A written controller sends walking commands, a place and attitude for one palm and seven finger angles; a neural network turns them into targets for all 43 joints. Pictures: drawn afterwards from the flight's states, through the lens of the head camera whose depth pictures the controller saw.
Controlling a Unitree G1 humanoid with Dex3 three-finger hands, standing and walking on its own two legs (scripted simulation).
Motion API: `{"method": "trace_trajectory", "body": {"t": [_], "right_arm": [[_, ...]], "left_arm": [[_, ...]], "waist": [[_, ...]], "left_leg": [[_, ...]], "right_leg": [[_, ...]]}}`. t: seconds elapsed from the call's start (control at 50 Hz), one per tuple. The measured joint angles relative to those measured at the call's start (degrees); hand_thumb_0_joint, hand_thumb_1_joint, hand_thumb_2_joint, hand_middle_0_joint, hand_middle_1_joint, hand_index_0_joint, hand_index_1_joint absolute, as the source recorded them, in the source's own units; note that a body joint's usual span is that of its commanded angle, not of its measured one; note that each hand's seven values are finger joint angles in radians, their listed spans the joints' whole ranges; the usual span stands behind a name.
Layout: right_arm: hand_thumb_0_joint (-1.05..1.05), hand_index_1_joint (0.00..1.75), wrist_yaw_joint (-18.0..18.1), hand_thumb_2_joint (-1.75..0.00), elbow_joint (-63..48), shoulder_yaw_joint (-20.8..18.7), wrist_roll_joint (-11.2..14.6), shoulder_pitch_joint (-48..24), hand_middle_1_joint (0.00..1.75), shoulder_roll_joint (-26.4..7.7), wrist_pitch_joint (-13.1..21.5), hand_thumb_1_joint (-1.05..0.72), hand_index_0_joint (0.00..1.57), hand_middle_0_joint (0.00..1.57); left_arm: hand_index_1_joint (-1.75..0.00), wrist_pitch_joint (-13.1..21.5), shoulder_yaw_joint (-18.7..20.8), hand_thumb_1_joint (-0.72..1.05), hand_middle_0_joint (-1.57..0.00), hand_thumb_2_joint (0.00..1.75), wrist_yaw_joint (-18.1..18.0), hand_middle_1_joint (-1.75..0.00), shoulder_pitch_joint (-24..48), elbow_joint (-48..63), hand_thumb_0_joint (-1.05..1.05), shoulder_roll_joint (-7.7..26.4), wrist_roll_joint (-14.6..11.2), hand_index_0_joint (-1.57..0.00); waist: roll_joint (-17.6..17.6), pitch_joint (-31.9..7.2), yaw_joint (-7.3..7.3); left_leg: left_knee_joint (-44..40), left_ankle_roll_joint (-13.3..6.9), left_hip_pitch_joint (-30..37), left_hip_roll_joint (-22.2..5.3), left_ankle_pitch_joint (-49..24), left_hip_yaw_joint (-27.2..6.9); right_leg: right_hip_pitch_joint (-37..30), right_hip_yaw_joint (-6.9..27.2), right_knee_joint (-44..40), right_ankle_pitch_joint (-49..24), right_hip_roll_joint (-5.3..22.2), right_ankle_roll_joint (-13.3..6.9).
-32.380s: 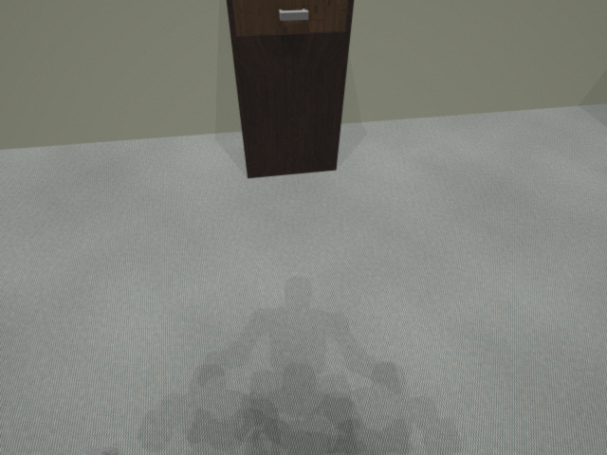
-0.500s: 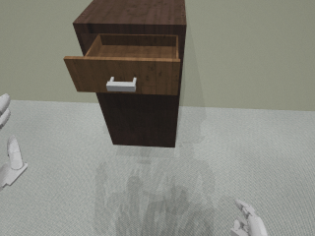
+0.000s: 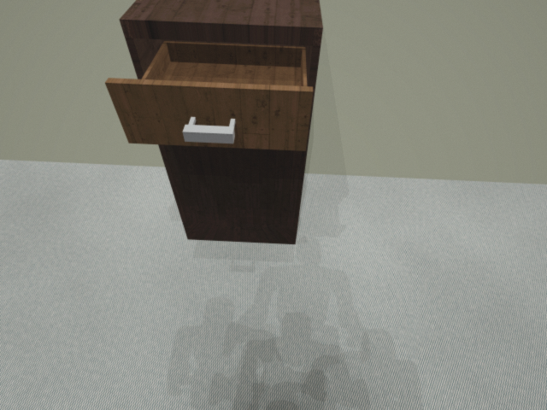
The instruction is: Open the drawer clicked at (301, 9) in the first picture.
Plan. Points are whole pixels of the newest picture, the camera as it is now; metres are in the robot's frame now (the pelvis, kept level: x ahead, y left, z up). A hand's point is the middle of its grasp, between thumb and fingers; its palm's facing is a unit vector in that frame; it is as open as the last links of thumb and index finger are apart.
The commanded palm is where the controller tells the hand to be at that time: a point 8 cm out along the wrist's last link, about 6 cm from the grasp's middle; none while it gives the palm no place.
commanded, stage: let the arm hang, fingers relaxed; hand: left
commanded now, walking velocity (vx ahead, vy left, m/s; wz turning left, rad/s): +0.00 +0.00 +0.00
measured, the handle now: (211, 127) +0.66 +0.16 +0.03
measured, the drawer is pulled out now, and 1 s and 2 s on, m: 0.20 0.20 0.20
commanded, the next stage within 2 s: look to check the result in 0.80 s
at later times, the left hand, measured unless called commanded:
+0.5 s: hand out of the picture -0.02 +0.18 -0.16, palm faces +0.06 -0.98 -0.20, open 7.4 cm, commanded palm none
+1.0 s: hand out of the picture +0.02 +0.17 -0.16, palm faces +0.04 -0.98 -0.19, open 7.4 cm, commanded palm none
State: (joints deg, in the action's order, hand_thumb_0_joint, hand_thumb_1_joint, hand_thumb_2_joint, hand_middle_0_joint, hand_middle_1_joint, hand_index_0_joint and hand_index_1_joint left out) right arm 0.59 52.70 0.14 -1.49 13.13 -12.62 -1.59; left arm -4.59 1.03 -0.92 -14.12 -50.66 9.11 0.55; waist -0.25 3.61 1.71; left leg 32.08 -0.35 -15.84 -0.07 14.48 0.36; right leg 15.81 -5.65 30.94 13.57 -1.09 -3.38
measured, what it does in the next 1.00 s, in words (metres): stands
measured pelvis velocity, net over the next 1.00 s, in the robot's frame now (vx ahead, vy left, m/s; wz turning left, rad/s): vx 0.02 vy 0.01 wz -0.01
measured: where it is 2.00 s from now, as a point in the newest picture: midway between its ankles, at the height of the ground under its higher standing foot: outside the picture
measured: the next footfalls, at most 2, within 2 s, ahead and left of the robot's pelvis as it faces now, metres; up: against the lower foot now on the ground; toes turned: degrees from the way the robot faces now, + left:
none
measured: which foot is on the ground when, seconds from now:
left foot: down 0.00-1.00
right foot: down 0.00-1.00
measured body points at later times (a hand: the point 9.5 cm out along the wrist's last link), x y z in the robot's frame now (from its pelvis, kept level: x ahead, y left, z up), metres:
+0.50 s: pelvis +0.00 +0.01 +0.01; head +0.01 +0.00 +0.46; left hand -0.02 +0.23 -0.15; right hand -0.04 -0.18 -0.16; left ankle +0.03 +0.12 -0.73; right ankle +0.04 -0.08 -0.73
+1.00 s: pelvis +0.02 +0.01 +0.01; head +0.04 +0.00 +0.46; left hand +0.02 +0.22 -0.15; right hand -0.01 -0.20 -0.15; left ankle +0.03 +0.12 -0.73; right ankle +0.04 -0.08 -0.73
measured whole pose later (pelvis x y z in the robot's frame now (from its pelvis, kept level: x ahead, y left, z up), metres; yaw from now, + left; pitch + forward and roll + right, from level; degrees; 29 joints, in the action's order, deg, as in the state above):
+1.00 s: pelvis +0.02 +0.01 +0.01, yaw -1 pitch -1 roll +0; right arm 2.6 63.5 -0.7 -0.8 17.8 -7.0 -0.7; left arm -0.5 1.5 -1.9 -14.9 -65.3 6.8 0.2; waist 1.5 3.9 0.4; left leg 23.7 -0.9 -10.8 0.4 11.9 1.3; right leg 11.2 -4.5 22.9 10.8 -1.1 -2.6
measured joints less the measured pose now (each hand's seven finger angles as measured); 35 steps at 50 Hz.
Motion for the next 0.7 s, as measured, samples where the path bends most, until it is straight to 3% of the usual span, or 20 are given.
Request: {"method": "trace_trajectory", "body": {"t": [0.08, 0.14, 0.3, 0.48, 0.7], "right_arm": [[0.0, 0.3, 0.49, -0.9, 5.11, 0.46, -0.06, 4.65, 0.3, 2.51, -0.94, -0.91, 0.2, 0.2], [0.0, 0.3, 0.75, -0.9, 7.79, 0.13, 0.06, 7.22, 0.3, 3.62, -1.32, -0.91, 0.2, 0.2], [0.0, 0.3, 1.37, -0.9, 10.52, -0.28, 0.35, 9.87, 0.3, 5.68, -0.72, -0.91, 0.2, 0.2], [0.0, 0.3, 1.46, -0.9, 10.27, -0.36, 0.27, 7.88, 0.3, 7.47, 0.06, -0.91, 0.2, 0.2], [0.0, 0.3, 1.73, -0.9, 9.69, -0.94, 0.2, 5.95, 0.3, 7.08, 0.7, -0.91, 0.2, 0.2]], "left_arm": [[-0.3, 1.41, 0.65, 1.0, -0.21, 0.9, 0.11, -0.3, -1.65, -6.38, -0.01, 1.28, -0.11, -0.21], [-0.3, 1.95, 0.62, 0.98, -0.21, 0.9, 0.21, -0.3, -3.73, -10.06, 0.0, 1.59, -0.18, -0.21], [-0.3, 2.48, 0.59, 0.93, -0.2, 0.9, -0.46, -0.3, -6.6, -15.71, 0.01, 0.52, -0.27, -0.2], [-0.3, 3.25, 0.57, 0.91, -0.2, 0.9, -0.84, -0.3, -4.0, -15.0, 0.01, -2.01, -0.11, -0.2], [-0.3, 3.81, 0.87, 0.93, -0.2, 0.9, -1.0, -0.3, -1.5, -13.61, 0.02, -2.25, 0.03, -0.2]], "waist": [[-0.81, 1.37, -1.74], [-0.14, 1.45, -2.2], [1.75, 0.5, -1.75], [2.23, -1.43, -1.51], [1.46, -2.01, -1.29]], "left_leg": [[-2.85, 0.19, 0.5, -0.44, -2.01, -0.8], [-4.11, 0.04, 0.74, -0.39, -2.78, -0.84], [-5.82, -0.55, 1.74, 0.12, -3.5, 0.09], [-6.06, -0.92, 2.08, 0.57, -3.46, 0.83], [-6.16, -0.77, 2.66, 0.44, -2.8, 0.96]], "right_leg": [[-1.53, -0.75, -4.66, -2.74, -0.64, -0.23], [-2.04, -0.78, -6.47, -3.79, -0.68, -0.15], [-2.44, 0.15, -7.38, -4.37, -0.2, 0.45], [-1.97, 0.89, -6.27, -3.83, 0.3, 0.84], [-2.42, 1.08, -6.25, -3.19, 0.15, 0.79]]}}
